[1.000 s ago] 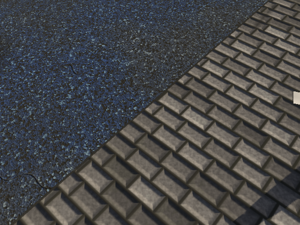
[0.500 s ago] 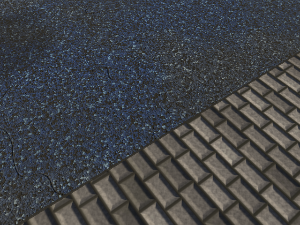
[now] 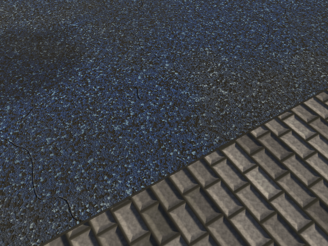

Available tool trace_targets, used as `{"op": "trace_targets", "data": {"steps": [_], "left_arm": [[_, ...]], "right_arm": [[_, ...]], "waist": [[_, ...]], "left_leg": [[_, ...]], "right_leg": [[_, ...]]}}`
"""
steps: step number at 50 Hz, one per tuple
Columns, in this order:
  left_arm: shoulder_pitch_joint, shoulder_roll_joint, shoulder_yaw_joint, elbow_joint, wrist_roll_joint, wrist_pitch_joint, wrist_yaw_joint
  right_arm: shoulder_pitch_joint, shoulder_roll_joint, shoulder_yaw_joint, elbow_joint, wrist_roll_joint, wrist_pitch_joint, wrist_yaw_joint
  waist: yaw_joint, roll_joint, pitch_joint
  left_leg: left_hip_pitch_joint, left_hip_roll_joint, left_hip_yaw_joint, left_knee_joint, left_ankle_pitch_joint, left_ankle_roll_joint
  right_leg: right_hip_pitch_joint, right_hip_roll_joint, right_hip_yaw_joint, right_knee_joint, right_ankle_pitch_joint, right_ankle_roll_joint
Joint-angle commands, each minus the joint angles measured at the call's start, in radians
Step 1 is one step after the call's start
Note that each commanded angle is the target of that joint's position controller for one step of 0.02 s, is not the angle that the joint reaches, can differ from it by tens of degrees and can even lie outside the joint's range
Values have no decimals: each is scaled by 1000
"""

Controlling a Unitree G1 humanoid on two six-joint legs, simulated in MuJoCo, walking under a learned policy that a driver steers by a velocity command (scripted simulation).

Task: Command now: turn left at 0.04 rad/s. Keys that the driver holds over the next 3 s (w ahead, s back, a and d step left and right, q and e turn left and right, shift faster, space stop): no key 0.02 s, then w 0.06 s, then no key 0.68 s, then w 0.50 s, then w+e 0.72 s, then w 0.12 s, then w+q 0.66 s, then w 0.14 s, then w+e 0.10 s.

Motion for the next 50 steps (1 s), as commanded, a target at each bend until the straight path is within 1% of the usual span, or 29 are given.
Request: {"op": "trace_targets", "data": {"steps": [1, 2, 3, 4, 5, 6, 7, 8, 9, 11, 13, 17, 26, 38, 39, 40, 41, 42, 43, 44, 45, 46, 47, 48, 49, 50], "left_arm": [[21, 126, 34, -3, 2, 0, 3], [28, 127, 35, 9, 5, 3, -1], [32, 136, 40, 16, 7, 6, -4], [33, 145, 46, 20, 10, 11, -8], [20, 133, 43, 21, 11, 14, -10], [15, 115, 38, 24, 9, 12, -9], [18, 97, 32, 31, 8, 7, -8], [28, 91, 29, 41, 10, 1, -7], [40, 93, 28, 55, 12, -4, -6], [55, 112, 30, 79, 7, -13, -3], [63, 115, 28, 96, 1, -14, 1], [78, 99, 19, 130, -1, -5, 6], [89, 79, 12, 182, -1, 0, 12], [102, 54, 6, 223, 0, 3, 14], [110, 48, 5, 227, 2, 4, 14], [109, 56, 9, 227, 4, 7, 12], [110, 68, 16, 222, 5, 11, 10], [107, 71, 20, 214, 9, 15, 6], [97, 65, 20, 202, 13, 16, 1], [81, 47, 17, 187, 15, 12, -3], [59, 24, 12, 169, 18, 2, -8], [36, 1, 8, 149, 25, -11, -14], [12, 4, 8, 129, 32, -24, -19], [-4, 25, 14, 112, 30, -37, -24], [9, 33, 18, 104, 25, -48, -30], [56, 25, 19, 107, 20, -58, -35]], "right_arm": [[16, -88, -10, 3, -4, -20, -2], [34, -83, -6, 21, -5, -22, -5], [43, -98, -11, 33, -7, -22, -7], [47, -110, -16, 35, -11, -20, -5], [33, -105, -14, 32, -12, -19, -5], [27, -98, -10, 32, -9, -21, -7], [25, -92, -7, 37, -7, -26, -9], [25, -85, -2, 42, -10, -33, -10], [24, -79, 2, 48, -11, -40, -11], [42, -83, 4, 66, -7, -47, -12], [62, -84, 5, 86, 0, -46, -15], [76, -62, 14, 115, -1, -37, -16], [81, -41, 24, 155, -1, -37, -20], [103, -20, 30, 181, -2, -37, -22], [113, -15, 32, 184, -4, -37, -21], [119, -24, 27, 185, -6, -34, -21], [126, -40, 19, 181, -7, -30, -20], [130, -51, 12, 173, -10, -26, -16], [141, -52, 9, 166, -11, -24, -13], [167, -52, 6, 164, -10, -25, -12], [208, -58, 1, 169, -10, -30, -12], [252, -80, -9, 180, -10, -35, -12], [262, -98, -20, 182, -12, -40, -11], [252, -99, -24, 173, -14, -45, -8], [231, -102, -28, 163, -15, -52, -4], [199, -104, -31, 152, -12, -57, -2]], "waist": [[0, 32, -17], [0, 40, -36], [2, 41, -23], [2, 37, 1], [1, 35, 65], [1, 39, 104], [4, 52, 116], [9, 56, 107], [12, 41, 83], [5, 5, 20], [0, 0, -15], [-1, -14, -4], [2, -5, 10], [3, -3, 20], [3, -3, 0], [2, 0, 11], [1, 8, 23], [-3, 20, 58], [-10, 26, 109], [-23, 46, 145], [-41, 83, 158], [-55, 141, 151], [-59, 160, 159], [-55, 141, 154], [-36, 129, 143], [-1, 135, 144]], "left_leg": [[-38, 86, -76, -66, 205, 34], [-33, 76, -73, -82, 111, 39], [-52, 59, -67, -74, -44, 55], [-86, 46, -74, -65, -227, 78], [-135, 54, -95, -77, -280, 92], [-159, 66, -115, -89, -263, 99], [-167, 82, -133, -99, -197, 100], [-165, 96, -143, -105, -94, 95], [-146, 96, -132, -94, 22, 83], [-69, 77, -90, -57, 194, 63], [-16, 77, -74, -53, 256, 56], [-1, 81, -66, -65, 251, 52], [-12, 85, -60, -79, 248, 46], [-34, 84, -61, -86, 203, 49], [-30, 76, -58, -96, 115, 52], [-46, 60, -55, -92, -5, 63], [-70, 45, -58, -77, -177, 84], [-112, 46, -83, -78, -343, 107], [-146, 59, -120, -90, -455, 128], [-146, 87, -176, -110, -519, 153], [-106, 132, -254, -148, -550, 183], [-46, 202, -358, -209, -565, 220], [-29, 264, -425, -246, -534, 251], [-40, 282, -437, -258, -488, 262], [-55, 277, -414, -248, -446, 258], [-106, 260, -371, -218, -406, 245]], "right_leg": [[45, -108, 106, -80, 166, -26], [55, -100, 102, -84, 75, -33], [39, -81, 94, -70, -78, -43], [0, -63, 92, -52, -253, -58], [-57, -61, 100, -50, -292, -64], [-85, -58, 99, -44, -258, -63], [-85, -54, 93, -34, -178, -56], [-59, -57, 93, -33, -77, -47], [-21, -69, 101, -41, 21, -40], [38, -94, 113, -51, 185, -35], [65, -105, 111, -51, 256, -32], [68, -107, 103, -66, 246, -23], [68, -112, 101, -76, 236, -17], [50, -111, 100, -83, 184, -14], [54, -101, 95, -89, 95, -16], [39, -82, 87, -78, -27, -22], [9, -56, 74, -46, -187, -37], [-46, -42, 76, -24, -334, -52], [-113, -36, 86, -2, -418, -63], [-177, -28, 84, 38, -435, -67], [-240, -13, 59, 103, -389, -62], [-292, 6, 1, 196, -286, -51], [-320, -11, -37, 249, -208, -46], [-316, -31, -31, 271, -196, -47], [-285, -38, -30, 257, -210, -51], [-205, -41, -38, 184, -205, -60]]}}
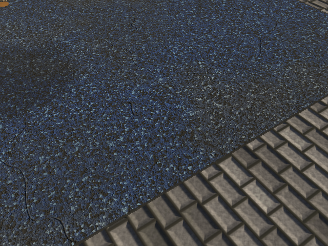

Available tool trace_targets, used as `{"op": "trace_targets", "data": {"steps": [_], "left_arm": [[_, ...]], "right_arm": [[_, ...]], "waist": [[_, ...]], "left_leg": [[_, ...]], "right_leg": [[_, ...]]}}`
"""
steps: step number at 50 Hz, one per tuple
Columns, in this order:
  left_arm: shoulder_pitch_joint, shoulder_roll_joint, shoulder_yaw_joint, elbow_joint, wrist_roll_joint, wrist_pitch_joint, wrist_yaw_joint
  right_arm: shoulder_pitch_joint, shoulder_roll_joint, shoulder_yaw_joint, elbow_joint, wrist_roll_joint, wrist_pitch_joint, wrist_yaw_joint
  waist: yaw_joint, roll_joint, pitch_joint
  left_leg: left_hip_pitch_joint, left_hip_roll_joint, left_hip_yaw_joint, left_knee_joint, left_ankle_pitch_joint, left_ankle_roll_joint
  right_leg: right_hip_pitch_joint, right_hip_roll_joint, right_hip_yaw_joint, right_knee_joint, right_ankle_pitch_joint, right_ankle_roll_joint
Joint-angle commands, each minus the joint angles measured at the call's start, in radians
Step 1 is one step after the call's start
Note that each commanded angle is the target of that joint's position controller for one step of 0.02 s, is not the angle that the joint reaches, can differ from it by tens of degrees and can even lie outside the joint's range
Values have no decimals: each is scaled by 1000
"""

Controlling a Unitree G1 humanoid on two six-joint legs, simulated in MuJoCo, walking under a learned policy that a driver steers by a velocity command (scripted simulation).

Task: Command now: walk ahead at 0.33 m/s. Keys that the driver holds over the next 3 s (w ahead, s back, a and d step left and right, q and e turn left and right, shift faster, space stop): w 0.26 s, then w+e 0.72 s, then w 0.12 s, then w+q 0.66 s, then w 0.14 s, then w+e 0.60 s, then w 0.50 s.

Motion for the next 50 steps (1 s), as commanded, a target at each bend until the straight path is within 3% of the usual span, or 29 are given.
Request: {"op": "trace_targets", "data": {"steps": [1, 2, 3, 4, 5, 6, 7, 9, 11, 13, 17, 19, 21, 23, 24, 25, 26, 27, 28, 29, 31, 34, 36, 40, 45, 48, 49, 50], "left_arm": [[29, 40, 13, -59, -13, -49, -13], [158, 45, 21, -12, -20, -54, -8], [293, 129, 46, 19, -12, -62, 2], [421, 227, 75, 60, -17, -55, 0], [342, 163, 60, 43, -13, -48, 3], [251, 129, 49, 5, -10, -52, 0], [188, 114, 44, -18, -6, -60, -1], [164, 80, 29, -23, -11, -75, 2], [224, 69, 20, 3, -15, -83, 6], [259, 66, 13, 15, -16, -86, 8], [267, 75, 4, 13, -15, -85, 15], [258, 102, 8, 10, -15, -86, 18], [217, 122, 13, -1, -18, -90, 17], [177, 142, 20, -13, -23, -88, 13], [165, 133, 19, -27, -28, -87, 8], [222, 37, 1, -61, -40, -83, 2], [282, 37, 13, -65, -49, -68, 7], [221, 93, 29, -79, -24, -55, 10], [144, 88, 33, -94, -15, -52, 1], [118, 60, 34, -102, -13, -47, -6], [116, 42, 42, -112, 4, -24, -21], [46, 29, 47, -154, 3, 1, -35], [-35, 34, 48, -190, 3, 9, -44], [-201, 28, 38, -257, -2, 3, -61], [-344, 36, 30, -321, 4, -3, -74], [-293, 65, 44, -318, 10, -2, -66], [-225, 82, 53, -301, 11, -3, -62], [-128, 103, 66, -272, 14, -9, -57]], "right_arm": [[-39, -145, -32, -46, 8, -19, 4], [-95, -123, -29, -72, 10, -26, 7], [-158, -63, -12, -115, 16, -39, 14], [-157, -52, -10, -153, -3, -52, 23], [-165, -110, -23, -149, -29, -53, 28], [-154, -76, -18, -142, -24, -60, 37], [-144, -55, -14, -135, -14, -67, 46], [-150, -65, -21, -140, -18, -63, 59], [-171, -67, -25, -154, -17, -50, 63], [-243, -54, -21, -187, -14, -41, 64], [-440, -32, -2, -278, -3, -38, 65], [-461, -48, -1, -303, 4, -38, 60], [-392, -87, -14, -300, 6, -42, 47], [-154, -137, -41, -235, 8, -58, 29], [-14, -179, -59, -202, -6, -68, 17], [95, -273, -81, -205, -36, -73, 10], [35, -276, -85, -216, -26, -60, 24], [-91, -204, -71, -245, -6, -58, 30], [-172, -130, -52, -262, 2, -67, 34], [-196, -101, -44, -256, -1, -77, 33], [-156, -62, -31, -225, -2, -96, 22], [-86, -79, -35, -204, 5, -119, 20], [-58, -90, -37, -201, 0, -123, 19], [-12, -92, -32, -193, 1, -124, 18], [77, -134, -38, -169, 0, -109, 4], [78, -169, -46, -166, -4, -89, -7], [73, -185, -51, -169, -6, -79, -9], [78, -192, -53, -171, -6, -69, -6]], "waist": [[69, 119, 195], [125, 68, 179], [185, -141, 151], [189, -321, 110], [126, -143, 164], [84, -60, 191], [54, -37, 181], [29, -57, 154], [27, -83, 127], [33, -88, 125], [59, -109, 169], [52, -125, 159], [4, -122, 110], [-99, -102, -19], [-153, -79, -101], [-137, 82, -245], [-75, 192, -289], [-27, 79, -135], [-17, 16, -14], [8, 8, 54], [46, 37, 75], [54, 46, 76], [47, 43, 88], [21, 42, 116], [-23, 52, 121], [15, 93, 68], [46, 104, 29], [79, 106, -26]], "left_leg": [[-229, 230, -286, -220, -263, 158], [-357, 160, -199, -123, -192, 119], [-514, 35, -30, 160, -109, 62], [-650, -40, 94, 445, -182, 38], [-686, 24, 54, 601, -162, 49], [-676, 62, 38, 650, -70, 52], [-647, 88, 39, 655, 8, 46], [-618, 106, 67, 625, 85, 26], [-633, 90, 110, 615, 113, 12], [-646, 76, 145, 563, 140, 1], [-555, 37, 192, 287, 224, -12], [-466, 18, 197, 191, 252, 4], [-326, -10, 189, 144, 248, 34], [-62, -33, 174, 59, 255, 64], [158, 57, 91, 23, 228, 81], [383, 345, -255, -17, 21, 132], [384, 486, -633, -182, -83, 223], [227, 456, -550, -229, -220, 209], [72, 413, -399, -268, -189, 188], [-30, 367, -277, -296, -76, 158], [-115, 313, -108, -309, 104, 125], [-99, 307, 14, -336, 230, 122], [-72, 295, 83, -344, 283, 115], [-40, 253, 216, -327, 442, 92], [121, 291, 294, -274, 647, 76], [214, 309, 342, -103, 1048, 65], [226, 313, 350, 13, 1142, 66], [201, 318, 346, 166, 1118, 67]], "right_leg": [[37, -9, -22, -134, 36, -20], [244, 3, 8, -220, 70, -22], [395, -166, 302, -384, -97, -63], [477, -366, 649, -500, -172, -141], [398, -386, 634, -479, -143, -148], [327, -355, 546, -477, -57, -141], [293, -316, 461, -492, 30, -129], [286, -251, 319, -507, 229, -108], [326, -225, 227, -477, 506, -100], [323, -208, 165, -468, 661, -98], [235, -180, 151, -476, 757, -108], [232, -193, 164, -463, 835, -107], [246, -203, 162, -375, 1038, -89], [246, -175, 143, -104, 1131, -61], [113, -134, 134, 104, 922, -51], [-98, -39, 80, 422, 417, -33], [-285, 61, 77, 678, -66, -32], [-343, -25, 101, 722, 19, -42], [-341, -61, 96, 678, 90, -43], [-314, -90, 94, 632, 118, -43], [-265, -117, 87, 585, 131, -32], [-330, -133, 64, 546, 197, -19], [-405, -141, 51, 502, 271, -10], [-419, -121, -9, 256, 417, 4], [-371, -78, -107, 30, 400, -29], [-262, 2, -154, -8, 251, -84], [-189, 37, -161, -22, 197, -107], [-71, 66, -147, -68, 174, -131]]}}
Over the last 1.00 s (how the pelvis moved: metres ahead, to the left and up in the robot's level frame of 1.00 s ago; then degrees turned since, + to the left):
0.04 0.00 -0.01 -1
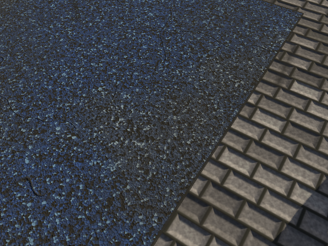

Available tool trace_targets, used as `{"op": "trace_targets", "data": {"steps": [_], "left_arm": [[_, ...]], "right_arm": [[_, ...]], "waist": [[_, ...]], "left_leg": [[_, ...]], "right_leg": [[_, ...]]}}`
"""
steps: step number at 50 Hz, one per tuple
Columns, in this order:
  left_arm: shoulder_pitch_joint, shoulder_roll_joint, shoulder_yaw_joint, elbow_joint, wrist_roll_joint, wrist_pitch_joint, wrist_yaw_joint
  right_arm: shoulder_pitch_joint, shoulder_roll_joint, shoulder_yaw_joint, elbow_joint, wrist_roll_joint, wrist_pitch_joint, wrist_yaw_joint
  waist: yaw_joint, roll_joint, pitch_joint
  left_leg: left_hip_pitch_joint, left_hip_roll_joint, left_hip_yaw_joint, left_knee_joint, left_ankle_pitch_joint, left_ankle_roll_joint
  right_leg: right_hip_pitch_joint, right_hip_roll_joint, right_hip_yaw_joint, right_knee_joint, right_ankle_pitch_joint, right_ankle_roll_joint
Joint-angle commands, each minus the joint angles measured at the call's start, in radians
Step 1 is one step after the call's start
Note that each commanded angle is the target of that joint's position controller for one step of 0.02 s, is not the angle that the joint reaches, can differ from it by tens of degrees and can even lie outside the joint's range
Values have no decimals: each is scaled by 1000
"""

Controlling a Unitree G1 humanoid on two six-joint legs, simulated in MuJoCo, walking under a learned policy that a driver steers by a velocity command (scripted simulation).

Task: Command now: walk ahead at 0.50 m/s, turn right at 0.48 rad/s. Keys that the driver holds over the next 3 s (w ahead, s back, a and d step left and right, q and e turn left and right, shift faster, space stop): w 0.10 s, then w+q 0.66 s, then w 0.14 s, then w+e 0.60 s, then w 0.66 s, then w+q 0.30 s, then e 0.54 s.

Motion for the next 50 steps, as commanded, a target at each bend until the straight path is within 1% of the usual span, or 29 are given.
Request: {"op": "trace_targets", "data": {"steps": [1, 2, 3, 4, 5, 6, 7, 8, 9, 11, 15, 19, 22, 25, 26, 27, 28, 29, 30, 31, 32, 33, 34, 35, 36, 39, 44, 47, 50], "left_arm": [[325, 139, 59, 51, 16, -19, 21], [412, 233, 85, 62, 31, -24, 38], [411, 296, 97, 53, 4, -15, 40], [385, 259, 87, 63, -16, -5, 49], [328, 216, 75, 67, -21, -11, 55], [278, 163, 61, 66, -19, -22, 55], [250, 130, 49, 72, -24, -35, 59], [244, 109, 40, 76, -24, -50, 60], [266, 105, 37, 89, -24, -65, 60], [310, 130, 40, 114, -27, -82, 61], [370, 124, 32, 132, -24, -89, 62], [396, 112, 18, 144, -23, -95, 73], [447, 117, 12, 170, -23, -93, 89], [441, 157, 15, 178, -18, -86, 107], [429, 175, 19, 175, -16, -81, 113], [408, 191, 25, 167, -12, -72, 115], [388, 202, 29, 154, -10, -65, 112], [338, 209, 31, 125, -20, -66, 102], [400, 84, 9, 73, -23, -73, 79], [325, 137, 18, 31, -25, -83, 69], [254, 145, 13, 3, -25, -99, 62], [243, 155, 15, -2, -29, -108, 59], [253, 149, 16, 5, -25, -102, 62], [269, 138, 13, 1, -8, -81, 61], [283, 125, 10, 1, 4, -59, 57], [240, 110, 5, -31, 10, -25, 49], [57, 107, -2, -94, 1, -19, 38], [-22, 106, -10, -117, -8, -23, 33], [-85, 111, -15, -140, -16, -32, 29]], "right_arm": [[20, -190, -37, -47, 2, 16, -1], [37, -110, -19, -91, 20, 15, 11], [23, -100, -21, -146, 30, 8, 27], [-103, -150, -32, -163, 20, 1, 29], [-126, -132, -25, -172, 29, -13, 33], [-95, -119, -23, -142, 27, -12, 32], [-69, -109, -23, -125, 7, 5, 33], [-29, -92, -20, -105, -6, 27, 37], [-21, -88, -22, -97, -9, 41, 44], [-46, -83, -26, -98, -4, 56, 54], [-191, -90, -30, -140, 7, 62, 60], [-305, -68, -15, -178, 2, 54, 66], [-386, -54, -1, -214, -3, 52, 71], [-338, -73, -8, -216, -4, 51, 67], [-280, -87, -15, -202, -5, 52, 63], [-187, -109, -25, -177, -7, 51, 59], [-73, -140, -42, -143, -12, 46, 56], [51, -192, -65, -114, -25, 41, 48], [33, -297, -92, -120, -25, 45, 39], [24, -300, -96, -123, 10, 55, 46], [-47, -263, -87, -134, 16, 57, 39], [-91, -201, -71, -139, 16, 57, 38], [-127, -167, -60, -142, 13, 52, 36], [-142, -150, -52, -145, 18, 44, 30], [-141, -155, -49, -146, 22, 33, 28], [-92, -203, -58, -139, 26, 12, 30], [23, -182, -47, -120, 27, 13, 31], [57, -185, -42, -114, 20, 11, 25], [70, -185, -34, -106, 4, 6, 19]], "waist": [[183, 79, -184], [190, -66, -291], [151, -173, -364], [158, -6, -249], [125, -5, -147], [77, 47, -94], [43, 43, -72], [24, 18, -75], [19, 9, -72], [17, -12, -49], [57, -52, 7], [79, -56, 30], [101, -51, 47], [59, -82, -6], [29, -101, -39], [-15, -110, -88], [-67, -104, -148], [-149, -38, -207], [-51, 197, -265], [-70, 149, -320], [-45, 60, -162], [-8, -19, -93], [38, -65, -42], [67, -57, -40], [81, -35, -49], [80, 7, -52], [-2, 62, -43], [-35, 74, -36], [-52, 80, -14]], "left_leg": [[-119, 237, -53, 491, 1039, 96], [-449, 168, -59, 820, 480, 61], [-738, -35, -198, 1103, -101, 21], [-829, 34, -324, 1086, 20, 32], [-817, 64, -328, 1018, 97, 41], [-751, 95, -337, 926, 130, 45], [-689, 108, -344, 870, 142, 42], [-626, 112, -351, 834, 154, 38], [-610, 103, -349, 822, 161, 37], [-651, 90, -357, 788, 209, 38], [-780, 65, -362, 661, 362, 41], [-785, 40, -302, 459, 466, 50], [-770, 17, -228, 329, 454, 78], [-656, -59, -165, 276, 334, 134], [-601, -87, -155, 277, 280, 157], [-510, -109, -159, 265, 234, 184], [-372, -123, -187, 212, 215, 214], [-173, -53, -313, 110, 210, 269], [112, 242, -764, 104, 322, 402], [193, 303, -1087, -41, 232, 500], [73, 296, -942, -85, 222, 452], [-54, 262, -853, -113, 296, 401], [-160, 210, -761, -124, 414, 354], [-231, 165, -691, -133, 493, 332], [-265, 135, -643, -137, 548, 318], [-291, 83, -572, -146, 679, 293], [-176, 54, -529, -145, 782, 190], [-76, 71, -514, -146, 805, 170], [5, 110, -492, -150, 843, 170]], "right_leg": [[408, 83, 21, -130, -52, -79], [712, -182, 370, -150, -157, -161], [845, -400, 872, -308, -85, -282], [763, -358, 704, -334, -13, -230], [632, -326, 576, -349, 87, -196], [526, -279, 465, -371, 200, -143], [456, -239, 378, -389, 266, -108], [406, -215, 318, -408, 294, -82], [393, -203, 288, -419, 340, -71], [394, -184, 216, -438, 390, -38], [438, -160, 118, -474, 402, 36], [496, -167, 42, -476, 483, 55], [583, -196, 2, -452, 603, 57], [662, -223, -41, -302, 989, 70], [678, -234, -51, -214, 1104, 73], [667, -244, -57, -77, 1139, 70], [612, -243, -56, 107, 1046, 62], [446, -199, -76, 396, 772, 71], [41, -13, -51, 753, -225, 110], [-186, 67, 170, 921, -352, 115], [-274, -19, 214, 866, -239, 108], [-231, -52, 201, 775, -169, 111], [-171, -77, 194, 697, -146, 125], [-108, -91, 194, 646, -142, 146], [-69, -98, 189, 602, -143, 163], [-82, -100, 145, 480, -89, 198], [-157, -97, 109, 236, 116, 197], [-178, -80, 90, 116, 166, 173], [-164, -55, 68, 16, 158, 128]]}}
Over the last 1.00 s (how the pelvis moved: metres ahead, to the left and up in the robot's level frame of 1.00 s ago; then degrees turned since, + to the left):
0.49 -0.06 -0.01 -21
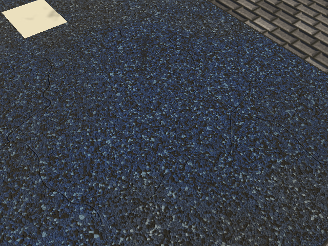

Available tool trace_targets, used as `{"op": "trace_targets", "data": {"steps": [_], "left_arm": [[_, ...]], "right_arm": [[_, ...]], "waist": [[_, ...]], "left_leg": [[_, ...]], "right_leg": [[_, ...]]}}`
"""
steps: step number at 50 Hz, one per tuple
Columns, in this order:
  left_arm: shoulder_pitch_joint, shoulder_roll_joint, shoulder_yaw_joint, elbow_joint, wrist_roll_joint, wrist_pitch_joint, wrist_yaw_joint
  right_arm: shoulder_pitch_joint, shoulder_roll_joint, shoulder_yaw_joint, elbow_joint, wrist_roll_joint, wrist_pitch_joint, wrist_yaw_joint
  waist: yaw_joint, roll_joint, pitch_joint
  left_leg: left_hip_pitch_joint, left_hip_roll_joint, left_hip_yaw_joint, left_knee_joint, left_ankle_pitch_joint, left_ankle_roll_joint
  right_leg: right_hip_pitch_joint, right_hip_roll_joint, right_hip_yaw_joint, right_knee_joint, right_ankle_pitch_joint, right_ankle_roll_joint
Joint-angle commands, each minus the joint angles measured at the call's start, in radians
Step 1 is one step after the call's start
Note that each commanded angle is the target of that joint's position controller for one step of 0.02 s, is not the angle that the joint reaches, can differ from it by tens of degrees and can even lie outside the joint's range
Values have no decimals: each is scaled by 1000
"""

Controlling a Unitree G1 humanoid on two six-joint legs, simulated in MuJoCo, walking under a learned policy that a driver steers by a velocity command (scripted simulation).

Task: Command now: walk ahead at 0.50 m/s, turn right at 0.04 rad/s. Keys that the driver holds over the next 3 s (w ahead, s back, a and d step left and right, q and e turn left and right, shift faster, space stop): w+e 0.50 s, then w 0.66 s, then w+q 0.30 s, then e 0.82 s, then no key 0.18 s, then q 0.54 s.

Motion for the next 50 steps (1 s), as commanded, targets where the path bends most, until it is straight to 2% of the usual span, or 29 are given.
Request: {"op": "trace_targets", "data": {"steps": [1, 3, 4, 5, 6, 7, 8, 9, 10, 11, 12, 15, 17, 19, 22, 27, 30, 31, 32, 33, 34, 35, 36, 37, 38, 40, 43, 47, 50], "left_arm": [[-144, 66, 7, -103, -8, -25, -4], [-55, 89, 16, -79, -12, -29, 1], [37, 110, 26, -50, -14, -31, 8], [171, 127, 37, -4, -13, -35, 15], [321, 145, 48, 40, 0, -42, 24], [447, 241, 75, 57, 19, -41, 34], [403, 255, 86, 68, -8, -24, 21], [289, 214, 81, 44, -34, -19, 7], [228, 163, 70, 26, -32, -18, 4], [210, 130, 62, 31, -23, -19, 6], [218, 119, 57, 44, -24, -24, 12], [257, 145, 63, 62, -31, -44, 17], [285, 165, 70, 64, -33, -44, 19], [326, 166, 73, 68, -35, -40, 20], [386, 170, 79, 73, -36, -34, 22], [447, 170, 81, 72, -20, -28, 34], [412, 173, 78, 64, -16, -33, 44], [391, 183, 79, 61, -15, -37, 43], [375, 187, 79, 62, -18, -41, 39], [374, 164, 71, 55, -25, -48, 31], [420, 86, 50, 23, -42, -54, 29], [523, 102, 54, 31, -42, -47, 29], [462, 148, 58, 53, -10, -33, 35], [362, 136, 55, 39, 0, -34, 24], [321, 117, 50, 26, -3, -33, 17], [313, 106, 45, 25, 10, -18, 5], [282, 96, 41, 17, 14, -7, -4], [101, 73, 23, -40, 13, -9, -12], [-8, 47, 5, -72, 5, -13, -16]], "right_arm": [[84, -136, -21, -10, -16, -11, -10], [37, -152, -21, -13, -23, -17, -18], [22, -163, -22, -12, -29, -17, -21], [7, -171, -23, -12, -32, -13, -21], [-12, -172, -20, -21, -25, -12, -21], [14, -118, -4, -62, -4, -19, -17], [84, -111, -9, -63, 3, -23, -4], [13, -145, -8, -78, -31, -24, -3], [-74, -148, -6, -101, -29, -33, 4], [-106, -135, -3, -115, -25, -35, 9], [-118, -127, -1, -131, -33, -23, 11], [-101, -95, 12, -142, -45, 16, 17], [-170, -91, 15, -172, -43, 24, 19], [-272, -91, 18, -211, -40, 27, 19], [-371, -83, 24, -247, -34, 27, 23], [-488, -82, 35, -296, -24, 13, 28], [-430, -102, 30, -290, -23, 0, 26], [-361, -121, 21, -268, -22, -4, 20], [-244, -141, 10, -230, -23, -13, 10], [-118, -184, -5, -205, -36, -25, -3], [12, -262, -21, -203, -56, -25, -18], [10, -303, -43, -170, -36, -4, -9], [-75, -207, -28, -191, -20, 5, 0], [-132, -139, -12, -200, -14, 2, 6], [-159, -111, -4, -192, -20, -2, 9], [-136, -107, 0, -161, -16, -17, 8], [-75, -120, -5, -124, 0, -38, 15], [-13, -115, -5, -85, 4, -31, 15], [33, -124, -7, -58, 4, -29, 16]], "waist": [[-25, 125, 24], [34, 138, -4], [75, 142, -47], [134, 129, -109], [207, 100, -177], [217, -52, -284], [134, -224, -328], [106, -61, -193], [104, 18, -91], [78, 71, -21], [54, 69, 2], [31, 17, -27], [44, 10, -13], [75, 5, 9], [121, -9, -4], [166, -26, -13], [126, -45, -21], [95, -49, -41], [37, -18, -92], [-18, 34, -186], [-35, 177, -322], [24, 361, -345], [47, 162, -172], [40, 70, -74], [59, 66, -30], [81, 133, -25], [89, 139, -41], [56, 124, 6], [29, 129, 15]], "left_leg": [[76, 298, -58, 13, 709, 35], [83, 316, -15, 90, 949, 16], [96, 318, 4, 188, 1076, 6], [92, 305, 28, 346, 1119, -2], [-28, 281, 62, 554, 972, -13], [-285, 184, 129, 907, 553, -46], [-589, 11, 95, 1168, -212, -79], [-692, 97, 1, 1197, -153, -63], [-709, 141, 5, 1155, -80, -69], [-683, 175, 12, 1077, -51, -74], [-650, 197, 11, 1015, -45, -88], [-597, 212, 46, 911, -30, -130], [-632, 221, 66, 825, 26, -158], [-680, 226, 77, 714, 111, -180], [-703, 211, 77, 585, 218, -190], [-703, 171, 82, 438, 230, -170], [-540, 152, 78, 332, 187, -124], [-437, 131, 86, 304, 147, -104], [-291, 114, 98, 241, 150, -81], [-86, 210, 10, 230, 121, -40], [149, 456, -313, 207, -9, 29], [197, 578, -689, 83, -57, 134], [64, 541, -616, 68, -160, 127], [-56, 482, -461, 51, -115, 110], [-131, 429, -348, 22, -14, 81], [-182, 363, -215, -1, 164, 55], [-162, 351, -143, -24, 316, 73], [-140, 324, -66, -73, 355, 76], [-136, 304, -12, -65, 427, 58]], "right_leg": [[-5, 46, -45, -92, -13, -51], [133, 95, -55, -130, -98, -97], [225, 130, -58, -138, -142, -119], [350, 161, -62, -182, -148, -143], [558, 114, -4, -229, -107, -178], [806, -125, 341, -232, -136, -275], [937, -276, 794, -368, -87, -408], [828, -239, 723, -400, -206, -390], [696, -208, 593, -426, -211, -368], [580, -161, 511, -459, -148, -332], [511, -118, 453, -470, -69, -306], [445, -53, 355, -492, 59, -291], [423, -31, 333, -515, 47, -288], [437, -14, 333, -525, 42, -268], [509, 2, 339, -494, 84, -229], [636, -19, 370, -411, 219, -219], [631, -48, 385, -364, 284, -180], [619, -45, 380, -311, 372, -164], [609, -8, 343, -178, 446, -144], [519, 43, 298, 13, 340, -122], [325, 131, 204, 299, -40, -93], [117, 228, 131, 487, -513, -76], [30, 153, 161, 557, -449, -82], [33, 127, 161, 534, -377, -79], [51, 97, 152, 480, -336, -75], [97, 72, 130, 419, -314, -60], [66, 62, 94, 382, -268, -42], [-29, 16, 36, 225, -138, -13], [20, 22, -4, 58, -51, -9]]}}
Over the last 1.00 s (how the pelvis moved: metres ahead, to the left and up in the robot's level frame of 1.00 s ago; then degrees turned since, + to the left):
0.55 0.04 0.02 18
